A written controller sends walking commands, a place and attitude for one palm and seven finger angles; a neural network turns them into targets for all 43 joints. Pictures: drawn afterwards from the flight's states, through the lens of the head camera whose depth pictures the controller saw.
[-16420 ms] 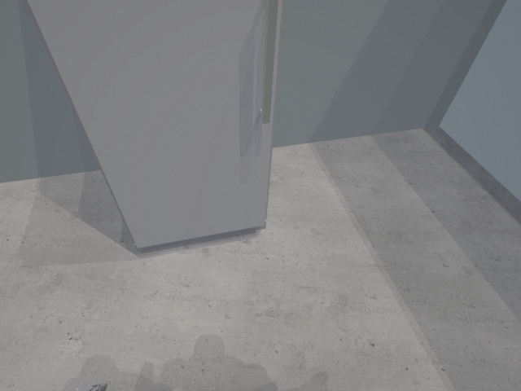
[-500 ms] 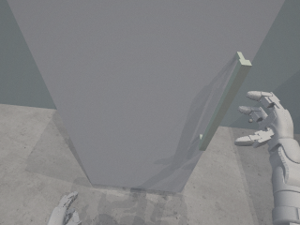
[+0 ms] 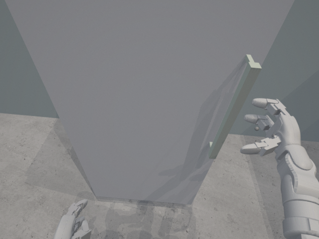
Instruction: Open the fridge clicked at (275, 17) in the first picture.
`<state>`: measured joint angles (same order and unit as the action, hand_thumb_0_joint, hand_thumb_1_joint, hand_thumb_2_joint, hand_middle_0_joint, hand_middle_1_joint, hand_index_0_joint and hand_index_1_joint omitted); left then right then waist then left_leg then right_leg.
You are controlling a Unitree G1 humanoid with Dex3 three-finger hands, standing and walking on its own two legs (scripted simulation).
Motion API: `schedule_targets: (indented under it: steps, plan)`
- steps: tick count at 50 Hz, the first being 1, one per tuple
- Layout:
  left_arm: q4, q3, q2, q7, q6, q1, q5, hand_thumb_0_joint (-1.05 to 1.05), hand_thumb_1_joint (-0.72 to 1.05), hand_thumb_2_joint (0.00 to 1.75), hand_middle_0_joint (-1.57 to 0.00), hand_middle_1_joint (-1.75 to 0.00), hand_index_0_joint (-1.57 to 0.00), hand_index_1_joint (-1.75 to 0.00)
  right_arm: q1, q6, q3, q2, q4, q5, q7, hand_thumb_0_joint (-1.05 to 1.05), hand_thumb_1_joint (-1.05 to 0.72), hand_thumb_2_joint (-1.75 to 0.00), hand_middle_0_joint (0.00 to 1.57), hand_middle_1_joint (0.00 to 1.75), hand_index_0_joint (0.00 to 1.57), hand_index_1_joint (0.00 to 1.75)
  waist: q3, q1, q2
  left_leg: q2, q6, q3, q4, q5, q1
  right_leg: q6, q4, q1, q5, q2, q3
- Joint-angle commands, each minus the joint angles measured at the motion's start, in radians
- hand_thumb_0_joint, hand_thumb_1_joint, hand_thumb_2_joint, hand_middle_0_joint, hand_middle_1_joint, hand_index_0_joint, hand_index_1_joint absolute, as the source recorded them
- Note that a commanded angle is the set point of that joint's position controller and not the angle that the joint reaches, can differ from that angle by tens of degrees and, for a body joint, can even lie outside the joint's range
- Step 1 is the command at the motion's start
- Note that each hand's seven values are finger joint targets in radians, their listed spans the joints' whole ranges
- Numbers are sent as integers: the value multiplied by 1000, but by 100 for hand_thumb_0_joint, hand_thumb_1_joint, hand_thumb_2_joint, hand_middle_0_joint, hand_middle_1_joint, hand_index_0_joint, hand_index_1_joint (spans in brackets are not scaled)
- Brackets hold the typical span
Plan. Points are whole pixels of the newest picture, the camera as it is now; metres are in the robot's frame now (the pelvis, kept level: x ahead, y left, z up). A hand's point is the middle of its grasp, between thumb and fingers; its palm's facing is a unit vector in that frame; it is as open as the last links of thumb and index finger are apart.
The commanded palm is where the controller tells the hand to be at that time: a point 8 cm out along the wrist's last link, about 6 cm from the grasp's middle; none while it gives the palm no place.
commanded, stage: move the hooked fingers beside the handle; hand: right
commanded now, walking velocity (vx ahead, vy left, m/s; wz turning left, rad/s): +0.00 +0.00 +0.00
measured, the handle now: (226, 116) +0.43 -0.15 +0.10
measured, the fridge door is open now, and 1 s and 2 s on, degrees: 0 0 0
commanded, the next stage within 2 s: feel for the door with the fingertips in 0.82 s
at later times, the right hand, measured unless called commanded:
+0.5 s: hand (261, 131) +0.35 -0.21 +0.14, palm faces +0.08 +1.00 -0.01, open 14.0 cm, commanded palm +0.32 -0.26 +0.14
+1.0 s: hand (261, 127) +0.35 -0.21 +0.15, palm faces +0.05 +1.00 -0.01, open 14.0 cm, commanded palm +0.32 -0.25 +0.14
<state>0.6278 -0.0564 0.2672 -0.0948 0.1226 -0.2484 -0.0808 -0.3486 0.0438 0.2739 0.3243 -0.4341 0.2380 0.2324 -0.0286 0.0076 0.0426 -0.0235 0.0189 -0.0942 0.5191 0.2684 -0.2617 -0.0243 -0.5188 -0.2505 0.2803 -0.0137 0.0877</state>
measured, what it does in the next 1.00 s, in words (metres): stands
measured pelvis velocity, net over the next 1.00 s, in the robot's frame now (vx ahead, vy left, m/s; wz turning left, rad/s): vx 0.00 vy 0.00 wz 0.01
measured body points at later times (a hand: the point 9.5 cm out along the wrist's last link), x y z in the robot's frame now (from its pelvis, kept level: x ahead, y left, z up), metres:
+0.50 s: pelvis +0.00 +0.01 +0.00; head -0.01 +0.03 +0.45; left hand +0.15 +0.26 -0.09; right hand +0.34 -0.26 +0.14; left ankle +0.00 +0.11 -0.74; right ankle +0.00 -0.10 -0.74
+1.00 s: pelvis +0.00 +0.00 +0.00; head -0.01 +0.02 +0.45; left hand +0.14 +0.25 -0.09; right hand +0.34 -0.26 +0.15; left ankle +0.00 +0.11 -0.74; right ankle +0.00 -0.10 -0.74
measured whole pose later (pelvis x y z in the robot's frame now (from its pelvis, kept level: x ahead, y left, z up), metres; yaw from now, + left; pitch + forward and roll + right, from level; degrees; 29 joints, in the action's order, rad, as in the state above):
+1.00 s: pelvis +0.00 +0.00 +0.00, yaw +0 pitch +0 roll +0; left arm 0.63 -0.05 0.27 -0.09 0.13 -0.26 -0.08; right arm -0.32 0.02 0.30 0.33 -0.40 0.25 0.24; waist -0.03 0.01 0.04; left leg -0.02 0.02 -0.09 0.51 0.26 -0.25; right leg -0.02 -0.52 -0.24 0.28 -0.02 0.09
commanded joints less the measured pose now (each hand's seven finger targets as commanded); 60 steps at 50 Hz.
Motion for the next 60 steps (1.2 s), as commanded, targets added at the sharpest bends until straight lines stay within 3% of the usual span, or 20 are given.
schedule_targets:
  steps: [1, 5, 10, 14, 20, 24, 26, 28, 29, 32, 34, 39, 41, 46, 48, 49, 50, 54, 57, 60]
  plan:
    - [-152, 54, 119, -8, 52, 81, 7, 0, 90, 90, -20, -30, -20, -30, -413, -110, 85, 245, 318, 12, -17, 0, 50, -30, 30, 120, 30, 120, -281, -5, 0, 11, 10, 60, -56, -263, 73, -9, 57, 132, -247, -9, -86]
    - [-140, 49, 114, -7, 63, 80, 11, 0, 90, 90, -20, -30, -20, -30, -417, -141, 87, 247, 330, 8, -33, 0, 50, -30, 30, 120, 30, 120, -287, -4, -3, 13, 9, 60, -57, -279, 90, -8, 62, 143, -261, -13, -86]
    - [-130, 51, 124, -7, 47, 77, -1, 0, 90, 90, -20, -30, -20, -30, -301, -71, 76, 213, 167, 13, -7, 0, 50, -30, 30, 120, 30, 120, -174, -8, -40, 9, 6, 58, -77, -240, 63, -11, 79, 73, -193, -7, -74]
    - [-153, 57, 129, 1, 41, 78, -2, 0, 90, 90, -20, -30, -20, -30, -236, -49, 84, 214, 192, 24, 14, 0, 50, -30, 30, 120, 30, 120, -211, -22, -64, 6, 6, 61, -67, -278, 85, -13, 61, 70, -220, -7, -68]
    - [-157, 56, 120, -4, 53, 90, 7, 0, 90, 90, -20, -30, -20, -30, -363, -127, 123, 277, 366, 28, -7, 0, 50, -30, 30, 120, 30, 120, -270, -8, -24, 10, 1, 77, -66, -279, 104, -17, 56, 104, -223, -5, -65]
    - [-132, 50, 120, -14, 53, 90, 4, 0, 90, 90, -20, -30, -20, -30, -380, -131, 131, 301, 292, 16, -11, 0, 50, -30, 30, 120, 30, 120, -201, 6, -9, 5, -3, 88, -88, -205, 79, -19, 62, 80, -155, -7, -60]
    - [-126, 46, 119, -18, 55, 90, -1, 0, 90, 90, -20, -30, -20, -30, -389, -106, 77, 244, 223, 17, 8, 0, 50, -30, 30, 120, 30, 120, -154, 19, 6, 5, -1, 83, -96, -179, 40, -18, 67, 73, -127, -3, -64]
    - [-123, 46, 125, -21, 54, 82, -1, 0, 90, 90, -20, -30, -20, -30, -377, -85, 62, 230, 169, 23, 29, 0, 50, -30, 30, 120, 30, 120, -158, 21, 2, 4, 1, 82, -94, -175, 33, -17, 63, 67, -123, -1, -69]
    - [-124, 52, 132, -19, 52, 74, -2, 0, 90, 90, -20, -30, -20, -30, -342, -77, 77, 241, 143, 29, 40, 0, 50, -30, 30, 120, 30, 120, -173, 14, -60, 2, 0, 82, -90, -197, 53, -19, 56, 58, -140, -6, -69]
    - [-145, 52, 127, -13, 54, 82, -3, 0, 90, 90, -20, -30, -20, -30, -337, -74, 49, 202, 173, 43, 64, 0, 50, -30, 30, 120, 30, 120, -221, 5, -27, 2, 2, 73, -70, -235, 61, -15, 47, 70, -170, 3, -70]
    - [-144, 54, 134, -10, 52, 81, -1, 0, 90, 90, -20, -30, -20, -30, -310, -83, 89, 247, 170, 49, 56, 0, 50, -30, 30, 120, 30, 120, -221, -5, -81, 2, 0, 79, -71, -223, 70, -16, 42, 50, -163, -4, -70]
    - [-156, 54, 122, -4, 57, 88, 5, 0, 90, 90, -20, -30, -20, -30, -366, -138, 122, 289, 311, 28, 2, 0, 50, -30, 30, 120, 30, 120, -264, -16, -19, 7, 2, 75, -56, -254, 87, -15, 48, 88, -213, -7, -71]
    - [-153, 51, 115, -5, 63, 88, 6, 0, 90, 90, -20, -30, -20, -30, -390, -141, 102, 264, 323, 17, -11, 0, 50, -30, 30, 120, 30, 120, -252, -8, 19, 10, 4, 71, -60, -257, 75, -14, 57, 106, -220, -6, -72]
    - [-141, 52, 122, -7, 56, 82, 2, 0, 90, 90, -20, -30, -20, -30, -305, -100, 105, 252, 229, 19, 1, 0, 50, -30, 30, 120, 30, 120, -195, -10, -11, 10, 5, 67, -75, -228, 67, -12, 72, 76, -185, -7, -70]
    - [-148, 49, 119, -7, 59, 90, -3, 0, 90, 90, -20, -30, -20, -30, -328, -79, 33, 172, 237, 27, 15, 0, 50, -30, 30, 120, 30, 120, -182, 4, 2, 11, 6, 63, -78, -211, 40, -11, 71, 85, -167, -6, -74]
    - [-144, 51, 124, -7, 59, 83, -2, 0, 90, 90, -20, -30, -20, -30, -318, -70, 28, 163, 218, 33, 19, 0, 50, -30, 30, 120, 30, 120, -182, 6, -62, 12, 5, 60, -81, -213, 42, -14, 68, 82, -170, -12, -78]
    - [-144, 51, 126, -8, 56, 84, -4, 0, 90, 90, -20, -30, -20, -30, -323, -61, 23, 162, 215, 35, 22, 0, 50, -30, 30, 120, 30, 120, -180, 7, -42, 12, 4, 63, -82, -204, 34, -14, 68, 78, -160, -10, -77]
    - [-140, 54, 125, -9, 56, 85, -1, 0, 90, 90, -20, -30, -20, -30, -381, -70, 28, 182, 265, 26, -7, 0, 50, -30, 30, 120, 30, 120, -199, 5, -55, 13, 5, 60, -83, -161, 24, -13, 66, 92, -145, -13, -88]
    - [-145, 52, 108, -1, 65, 91, 7, 0, 90, 90, -20, -30, -20, -30, -420, -100, -10, 135, 351, 10, -48, 0, 50, -30, 30, 120, 30, 120, -270, 3, 16, 12, 8, 56, -62, -218, 38, -6, 62, 147, -212, -10, -91]
    - [-132, 52, 109, 6, 63, 87, 12, 0, 90, 90, -20, -30, -20, -30, -386, -109, -2, 132, 330, -1, -86, 0, 50, -30, 30, 120, 30, 120, -255, -2, -37, 16, 7, 53, -59, -233, 48, -4, 65, 132, -226, -15, -93]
